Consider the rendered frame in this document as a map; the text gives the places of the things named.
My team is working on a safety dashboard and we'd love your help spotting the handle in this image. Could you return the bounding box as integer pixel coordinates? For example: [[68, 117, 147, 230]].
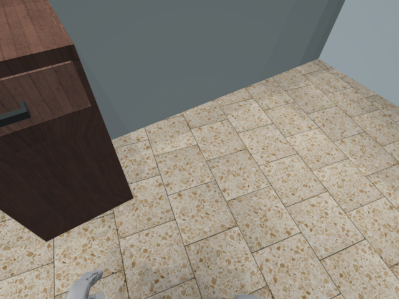
[[0, 101, 31, 127]]

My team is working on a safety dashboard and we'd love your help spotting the drawer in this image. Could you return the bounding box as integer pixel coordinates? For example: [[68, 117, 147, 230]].
[[0, 61, 89, 135]]

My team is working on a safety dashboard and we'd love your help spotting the cabinet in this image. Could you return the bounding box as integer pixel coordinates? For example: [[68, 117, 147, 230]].
[[0, 0, 133, 242]]

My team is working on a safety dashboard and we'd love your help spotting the left robot hand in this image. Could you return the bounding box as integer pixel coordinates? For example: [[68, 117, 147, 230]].
[[65, 270, 105, 299]]

